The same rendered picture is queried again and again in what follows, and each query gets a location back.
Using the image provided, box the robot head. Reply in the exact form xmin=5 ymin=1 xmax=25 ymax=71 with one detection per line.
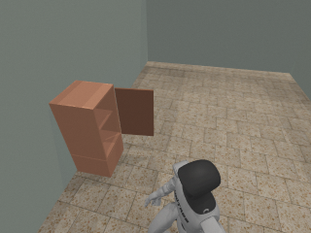
xmin=178 ymin=159 xmax=222 ymax=215

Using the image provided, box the right robot hand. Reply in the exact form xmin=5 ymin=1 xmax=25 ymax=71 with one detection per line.
xmin=144 ymin=191 xmax=161 ymax=208

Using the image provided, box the right robot forearm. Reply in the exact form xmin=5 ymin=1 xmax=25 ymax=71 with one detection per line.
xmin=156 ymin=175 xmax=175 ymax=197

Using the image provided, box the robot torso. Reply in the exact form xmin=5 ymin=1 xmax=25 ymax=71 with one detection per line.
xmin=174 ymin=178 xmax=221 ymax=233

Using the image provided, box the cupboard door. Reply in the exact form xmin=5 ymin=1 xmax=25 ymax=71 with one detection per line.
xmin=115 ymin=87 xmax=155 ymax=136

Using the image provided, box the robot left upper arm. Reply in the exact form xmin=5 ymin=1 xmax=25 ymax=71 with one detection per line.
xmin=200 ymin=216 xmax=226 ymax=233

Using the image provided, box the robot right upper arm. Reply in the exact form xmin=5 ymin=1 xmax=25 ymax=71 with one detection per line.
xmin=172 ymin=160 xmax=189 ymax=182

